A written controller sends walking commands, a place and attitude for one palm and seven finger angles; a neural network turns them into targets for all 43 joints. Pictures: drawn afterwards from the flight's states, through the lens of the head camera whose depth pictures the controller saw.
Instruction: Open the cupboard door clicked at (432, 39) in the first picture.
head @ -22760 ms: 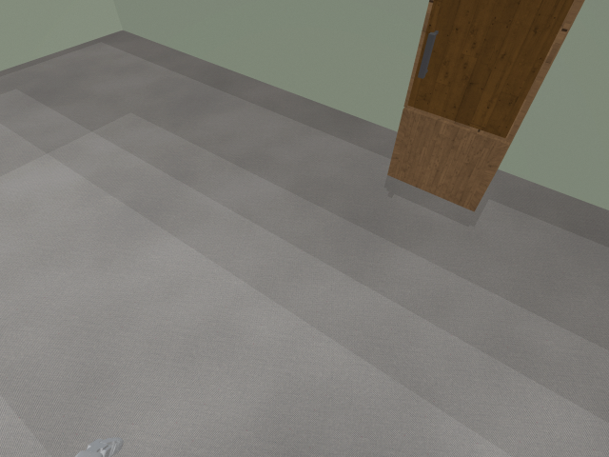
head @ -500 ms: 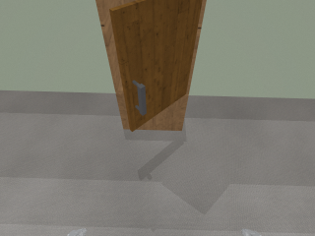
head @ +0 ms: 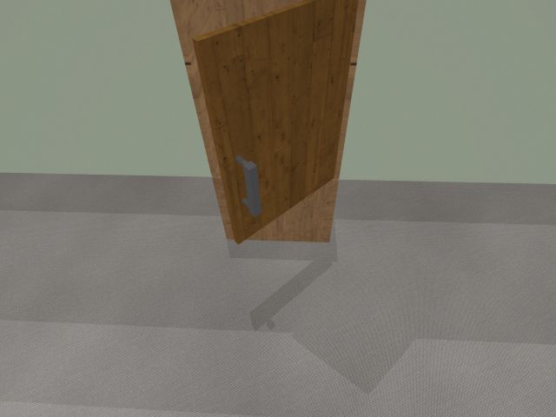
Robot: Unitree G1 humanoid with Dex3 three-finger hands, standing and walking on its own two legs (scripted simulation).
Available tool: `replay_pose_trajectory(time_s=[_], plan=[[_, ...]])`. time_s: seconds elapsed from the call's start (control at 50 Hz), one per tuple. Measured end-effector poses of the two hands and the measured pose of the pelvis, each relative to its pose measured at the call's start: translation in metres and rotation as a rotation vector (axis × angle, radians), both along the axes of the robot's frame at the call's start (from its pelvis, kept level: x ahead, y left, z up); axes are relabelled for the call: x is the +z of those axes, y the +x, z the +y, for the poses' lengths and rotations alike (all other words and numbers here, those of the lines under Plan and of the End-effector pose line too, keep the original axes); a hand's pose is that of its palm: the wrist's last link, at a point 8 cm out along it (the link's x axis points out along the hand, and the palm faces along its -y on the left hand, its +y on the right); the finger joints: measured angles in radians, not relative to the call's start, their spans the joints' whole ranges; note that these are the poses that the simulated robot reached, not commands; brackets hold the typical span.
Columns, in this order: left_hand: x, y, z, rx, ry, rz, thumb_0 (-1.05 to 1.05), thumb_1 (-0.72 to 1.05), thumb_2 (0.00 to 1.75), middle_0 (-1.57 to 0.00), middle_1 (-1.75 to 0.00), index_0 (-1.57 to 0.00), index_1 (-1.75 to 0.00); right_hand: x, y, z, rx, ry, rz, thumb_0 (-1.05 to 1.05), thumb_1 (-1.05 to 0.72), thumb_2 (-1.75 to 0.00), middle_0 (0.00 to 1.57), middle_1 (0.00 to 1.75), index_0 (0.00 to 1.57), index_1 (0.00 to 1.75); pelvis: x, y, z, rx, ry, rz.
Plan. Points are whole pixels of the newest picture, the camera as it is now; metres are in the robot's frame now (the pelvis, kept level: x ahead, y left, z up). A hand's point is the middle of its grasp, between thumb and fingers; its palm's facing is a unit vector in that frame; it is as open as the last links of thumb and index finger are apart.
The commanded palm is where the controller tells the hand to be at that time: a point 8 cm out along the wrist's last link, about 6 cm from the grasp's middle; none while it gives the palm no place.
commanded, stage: let the arm hang, fingers relaxed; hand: left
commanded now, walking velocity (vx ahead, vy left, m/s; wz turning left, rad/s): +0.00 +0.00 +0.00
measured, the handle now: (247, 186) +0.64 +0.12 -0.11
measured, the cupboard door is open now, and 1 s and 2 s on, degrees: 45 45 45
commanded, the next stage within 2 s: look to check the result in 0.34 s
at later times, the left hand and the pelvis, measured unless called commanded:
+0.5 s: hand out of the picture +0.05 +0.18 -0.17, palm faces +0.00 -0.97 -0.23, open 7.3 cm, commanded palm none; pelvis +0.02 -0.01 +0.00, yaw +0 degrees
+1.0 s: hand out of the picture +0.05 +0.19 -0.17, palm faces +0.01 -0.97 -0.25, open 7.3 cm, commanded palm none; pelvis +0.03 -0.01 +0.00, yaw -1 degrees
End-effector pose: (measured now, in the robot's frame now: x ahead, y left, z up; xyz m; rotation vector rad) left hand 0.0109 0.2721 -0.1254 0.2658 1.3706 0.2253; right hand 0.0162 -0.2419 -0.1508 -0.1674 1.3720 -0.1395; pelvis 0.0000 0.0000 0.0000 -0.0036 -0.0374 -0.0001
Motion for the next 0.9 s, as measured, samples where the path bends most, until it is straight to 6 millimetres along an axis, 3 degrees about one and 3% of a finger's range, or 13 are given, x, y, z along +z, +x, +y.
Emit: replay_pose_trajectory(time_s=[0.16, 0.28, 0.44, 0.68, 0.9], plan=[[-0.001, 0.043, -0.016, -0.033, -0.031, -0.092, 0.0, 0.91, 0.9, -0.2, -0.3, -0.2, -0.3, 0.003, 0.011, -0.004, -0.007, -0.008, -0.019, 0.0, -0.91, -0.9, 0.2, 0.3, 0.2, 0.3, 0.001, 0.008, -0.003, -0.003, 0.005, 0.001], [-0.006, 0.056, -0.031, -0.041, -0.068, -0.106, 0.0, 0.91, 0.9, -0.2, -0.3, -0.2, -0.3, 0.007, 0.015, -0.007, -0.012, -0.023, -0.018, 0.0, -0.91, -0.9, 0.2, 0.3, 0.2, 0.3, 0.002, 0.014, -0.004, -0.005, 0.006, 0.004], [-0.011, 0.046, -0.04, -0.023, -0.092, -0.056, 0.0, 0.91, 0.9, -0.2, -0.3, -0.21, -0.3, 0.008, 0.016, -0.006, -0.015, -0.025, 0.001, 0.0, -0.91, -0.9, 0.2, 0.3, 0.2, 0.3, 0.003, 0.02, -0.006, -0.007, 0.007, 0.007], [-0.01, 0.021, -0.035, 0.014, -0.072, 0.025, 0.0, 0.91, 0.9, -0.2, -0.3, -0.2, -0.3, 0.005, 0.021, 0.0, -0.015, -0.008, 0.02, 0.0, -0.91, -0.9, 0.2, 0.3, 0.2, 0.3, 0.003, 0.027, -0.007, -0.007, 0.007, 0.012], [-0.01, 0.027, -0.034, 0.011, -0.068, 0.018, 0.0, 0.91, 0.9, -0.2, -0.3, -0.2, -0.3, 0.006, 0.032, -0.004, -0.013, -0.017, 0.004, 0.0, -0.91, -0.9, 0.2, 0.3, 0.2, 0.3, 0.003, 0.032, -0.007, -0.008, 0.009, 0.013]])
